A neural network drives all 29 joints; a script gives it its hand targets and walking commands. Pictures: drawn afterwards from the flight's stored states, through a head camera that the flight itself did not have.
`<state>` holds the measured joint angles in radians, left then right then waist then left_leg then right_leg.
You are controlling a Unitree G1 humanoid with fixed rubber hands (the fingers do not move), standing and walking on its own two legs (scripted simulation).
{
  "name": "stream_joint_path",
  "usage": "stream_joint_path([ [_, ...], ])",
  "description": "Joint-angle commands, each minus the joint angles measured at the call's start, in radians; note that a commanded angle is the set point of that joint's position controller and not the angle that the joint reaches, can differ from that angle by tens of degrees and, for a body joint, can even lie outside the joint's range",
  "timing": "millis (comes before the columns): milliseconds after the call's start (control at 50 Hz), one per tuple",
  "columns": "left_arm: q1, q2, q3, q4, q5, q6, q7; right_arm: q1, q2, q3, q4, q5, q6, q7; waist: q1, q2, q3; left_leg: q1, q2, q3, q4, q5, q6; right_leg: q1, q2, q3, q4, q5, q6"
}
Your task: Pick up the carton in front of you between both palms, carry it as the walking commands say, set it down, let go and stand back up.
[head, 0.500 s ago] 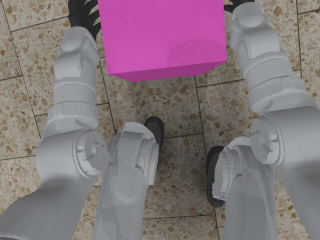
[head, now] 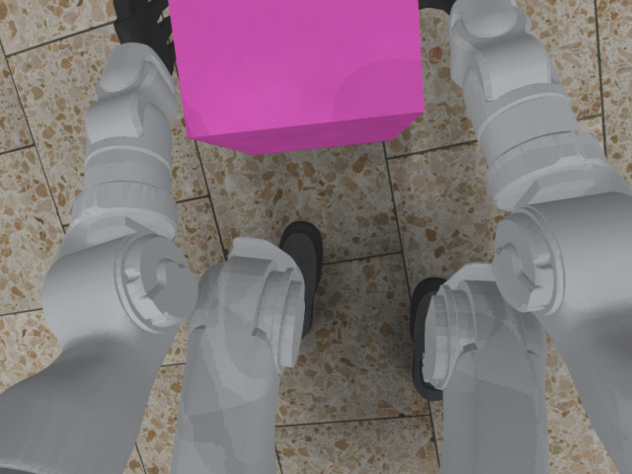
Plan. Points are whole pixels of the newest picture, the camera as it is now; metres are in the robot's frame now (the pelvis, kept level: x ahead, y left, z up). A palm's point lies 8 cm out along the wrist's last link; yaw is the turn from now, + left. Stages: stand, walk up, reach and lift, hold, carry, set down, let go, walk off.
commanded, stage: set down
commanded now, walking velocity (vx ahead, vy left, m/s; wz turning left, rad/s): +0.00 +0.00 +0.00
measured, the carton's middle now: (306, 51) +0.52 +0.11 -0.24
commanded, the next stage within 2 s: let go in 1.70 s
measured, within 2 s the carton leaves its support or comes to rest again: rests again in 0.38 s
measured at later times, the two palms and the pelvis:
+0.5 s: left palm (154, 80) +0.47 +0.27 -0.19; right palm (497, 13) +0.55 -0.08 -0.21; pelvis +0.00 +0.01 +0.00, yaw +1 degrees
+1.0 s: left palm (72, 56) +0.47 +0.28 -0.08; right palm out of the picture +0.59 -0.08 -0.07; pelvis +0.00 +0.01 +0.05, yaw +1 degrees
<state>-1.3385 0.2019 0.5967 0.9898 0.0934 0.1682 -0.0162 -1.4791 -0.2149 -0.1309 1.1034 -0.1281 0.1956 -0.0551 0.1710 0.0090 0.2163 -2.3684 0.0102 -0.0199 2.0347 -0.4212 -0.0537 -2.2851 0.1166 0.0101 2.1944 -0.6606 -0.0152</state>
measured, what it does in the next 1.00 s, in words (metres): stands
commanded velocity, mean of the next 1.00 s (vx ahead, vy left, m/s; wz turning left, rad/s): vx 0.00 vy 0.00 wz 0.00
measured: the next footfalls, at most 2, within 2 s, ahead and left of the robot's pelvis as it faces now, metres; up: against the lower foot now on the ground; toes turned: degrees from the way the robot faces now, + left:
none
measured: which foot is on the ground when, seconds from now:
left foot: down 0.00-1.00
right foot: down 0.00-1.00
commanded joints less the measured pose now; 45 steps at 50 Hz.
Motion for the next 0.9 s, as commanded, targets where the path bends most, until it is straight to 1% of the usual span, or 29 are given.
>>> stream_joint_path([
  [0,-0.333,-0.71,-0.229,0.029,-0.041,0.019,-0.184,-0.358,0.603,0.144,-0.076,0.025,-0.045,0.156,-0.025,-0.185,-0.785,0.506,-0.078,0.063,-0.024,0.227,0.027,0.271,0.009,0.022,-0.269,0.25,-0.012],
  [140,-0.316,-0.639,-0.203,0.061,-0.03,0.012,-0.171,-0.308,0.523,0.098,-0.036,-0.02,-0.039,0.159,-0.049,-0.165,-0.717,0.497,-0.076,0.049,-0.021,0.196,0.022,0.234,0.001,0.022,-0.263,0.216,-0.018],
  [220,-0.29,-0.563,-0.169,0.082,-0.017,-0.001,-0.154,-0.292,0.427,0.074,-0.021,-0.047,-0.043,0.154,-0.051,-0.16,-0.685,0.503,-0.067,0.046,-0.021,0.177,0.013,0.232,-0.009,0.024,-0.259,0.197,-0.015],
  [260,-0.275,-0.501,-0.149,0.09,-0.019,-0.017,-0.136,-0.293,0.35,0.069,-0.011,-0.052,-0.049,0.141,-0.051,-0.159,-0.686,0.516,-0.059,0.049,-0.018,0.182,0.005,0.25,-0.017,0.026,-0.256,0.206,-0.009],
  [300,-0.235,-0.362,-0.112,0.092,-0.032,-0.045,-0.098,-0.277,0.207,0.058,-0.008,-0.051,-0.059,0.11,-0.053,-0.156,-0.702,0.543,-0.049,0.057,-0.017,0.198,-0.008,0.285,-0.03,0.029,-0.254,0.225,-0.002],
  [320,-0.19,-0.232,-0.079,0.097,-0.039,-0.067,-0.062,-0.256,0.078,0.045,-0.012,-0.046,-0.069,0.079,-0.054,-0.152,-0.713,0.562,-0.042,0.06,-0.017,0.211,-0.017,0.307,-0.042,0.029,-0.253,0.239,0.005],
  [340,-0.159,-0.117,-0.068,0.096,-0.057,-0.09,-0.027,-0.246,-0.034,0.046,-0.014,-0.03,-0.077,0.049,-0.055,-0.145,-0.726,0.582,-0.035,0.06,-0.015,0.227,-0.023,0.328,-0.054,0.035,-0.251,0.252,0.01],
  [360,-0.119,0.033,-0.058,0.103,-0.083,-0.118,0.018,-0.225,-0.18,0.044,-0.021,-0.009,-0.092,0.012,-0.053,-0.139,-0.73,0.596,-0.025,0.059,-0.015,0.236,-0.028,0.343,-0.065,0.042,-0.249,0.255,0.014],
  [380,-0.123,0.088,-0.079,0.108,-0.117,-0.141,0.046,-0.248,-0.219,0.068,-0.026,0.024,-0.099,-0.008,-0.043,-0.14,-0.751,0.605,-0.018,0.057,-0.012,0.254,-0.026,0.355,-0.072,0.052,-0.243,0.265,0.019],
  [400,-0.134,0.118,-0.096,0.119,-0.145,-0.16,0.066,-0.278,-0.228,0.1,-0.023,0.059,-0.106,-0.018,-0.029,-0.154,-0.771,0.609,-0.014,0.056,-0.01,0.271,-0.019,0.361,-0.076,0.059,-0.235,0.273,0.023],
  [440,-0.157,0.157,-0.134,0.132,-0.196,-0.189,0.088,-0.345,-0.224,0.169,-0.046,0.145,-0.121,-0.019,0.005,-0.181,-0.812,0.606,-0.004,0.056,-0.003,0.305,-0.004,0.364,-0.085,0.069,-0.22,0.3,0.03],
  [500,-0.161,0.179,-0.194,0.137,-0.245,-0.211,0.094,-0.398,-0.193,0.254,-0.103,0.25,-0.132,0.0,0.06,-0.222,-0.866,0.594,0.008,0.054,-0.006,0.359,0.011,0.396,-0.093,0.076,-0.204,0.342,0.041],
  [540,-0.153,0.185,-0.219,0.13,-0.265,-0.216,0.094,-0.396,-0.185,0.279,-0.119,0.288,-0.132,0.011,0.085,-0.231,-0.898,0.612,0.013,0.05,-0.013,0.385,0.016,0.416,-0.094,0.075,-0.198,0.348,0.044],
  [580,-0.142,0.197,-0.228,0.107,-0.276,-0.215,0.098,-0.371,-0.197,0.28,-0.116,0.299,-0.128,0.015,0.096,-0.226,-0.934,0.653,0.013,0.048,-0.021,0.404,0.017,0.424,-0.093,0.066,-0.2,0.336,0.044],
  [620,-0.131,0.208,-0.229,0.072,-0.282,-0.21,0.104,-0.341,-0.219,0.267,-0.104,0.294,-0.12,0.012,0.096,-0.213,-0.985,0.709,0.009,0.049,-0.03,0.415,0.015,0.432,-0.09,0.052,-0.207,0.316,0.041],
  [680,-0.111,0.213,-0.225,-0.008,-0.295,-0.195,0.118,-0.32,-0.254,0.24,-0.112,0.268,-0.106,-0.001,0.081,-0.206,-1.11,0.802,-0.002,0.059,-0.049,0.425,0.01,0.477,-0.082,0.021,-0.223,0.293,0.036],
  [740,-0.082,0.216,-0.226,-0.136,-0.3,-0.165,0.134,-0.311,-0.278,0.206,-0.181,0.239,-0.084,-0.02,0.067,-0.213,-1.282,0.917,-0.019,0.079,-0.081,0.428,0.009,0.548,-0.064,-0.013,-0.252,0.268,0.033],
  [780,-0.066,0.216,-0.228,-0.208,-0.292,-0.134,0.146,-0.303,-0.291,0.179,-0.221,0.226,-0.06,-0.028,0.062,-0.205,-1.35,0.978,-0.029,0.093,-0.113,0.404,0.007,0.576,-0.05,-0.029,-0.283,0.232,0.031],
  [820,-0.06,0.198,-0.235,-0.246,-0.278,-0.103,0.154,-0.288,-0.299,0.15,-0.226,0.222,-0.036,-0.029,0.057,-0.178,-1.322,0.977,-0.034,0.105,-0.15,0.343,0.004,0.556,-0.043,-0.036,-0.317,0.172,0.025],
  [880,-0.054,0.155,-0.247,-0.253,-0.256,-0.075,0.158,-0.263,-0.296,0.113,-0.187,0.218,-0.023,-0.018,0.047,-0.13,-1.213,0.939,-0.038,0.111,-0.199,0.265,-0.002,0.481,-0.04,-0.037,-0.36,0.106,0.012],
])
